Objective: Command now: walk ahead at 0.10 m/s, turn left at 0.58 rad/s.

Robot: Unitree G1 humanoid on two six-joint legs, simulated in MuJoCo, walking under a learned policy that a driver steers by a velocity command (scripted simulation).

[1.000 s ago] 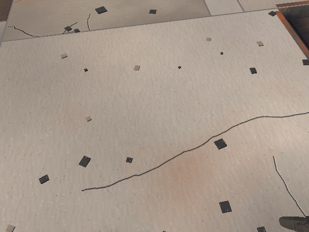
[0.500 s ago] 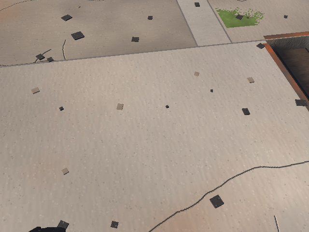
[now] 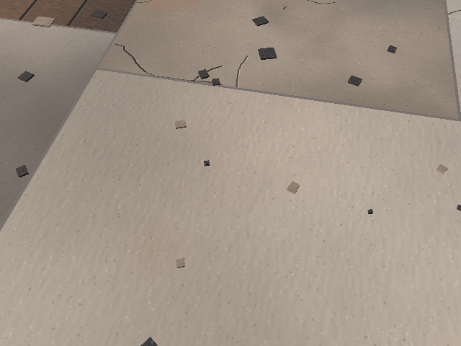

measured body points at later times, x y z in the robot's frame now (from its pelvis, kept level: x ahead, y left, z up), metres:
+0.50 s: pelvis +0.06 +0.03 -0.01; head +0.08 +0.03 +0.44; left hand +0.14 +0.32 -0.13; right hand +0.27 -0.20 -0.10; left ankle +0.08 +0.14 -0.74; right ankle +0.06 -0.10 -0.73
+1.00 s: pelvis +0.09 +0.04 +0.00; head +0.11 +0.06 +0.45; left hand +0.29 +0.29 -0.11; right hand +0.13 -0.26 -0.10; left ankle +0.08 +0.16 -0.74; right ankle +0.07 -0.10 -0.68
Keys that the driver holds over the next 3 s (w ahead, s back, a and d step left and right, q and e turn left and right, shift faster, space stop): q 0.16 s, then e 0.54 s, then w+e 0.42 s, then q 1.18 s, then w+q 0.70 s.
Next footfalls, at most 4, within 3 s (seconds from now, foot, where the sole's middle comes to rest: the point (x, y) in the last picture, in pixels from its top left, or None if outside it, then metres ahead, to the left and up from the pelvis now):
0.14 left None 0.12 0.14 -0.78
0.52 right None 0.10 -0.09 -0.78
0.88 left None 0.12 0.15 -0.78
1.32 right None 0.30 -0.20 -0.78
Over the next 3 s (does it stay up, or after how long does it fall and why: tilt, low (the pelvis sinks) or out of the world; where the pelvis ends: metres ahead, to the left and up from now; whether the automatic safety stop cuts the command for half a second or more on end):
stays up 0.43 0.09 0.00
